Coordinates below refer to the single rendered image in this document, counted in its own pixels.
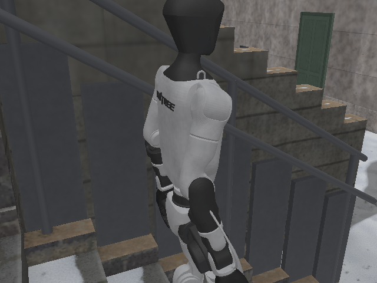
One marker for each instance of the stairs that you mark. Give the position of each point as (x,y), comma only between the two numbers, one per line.
(87,268)

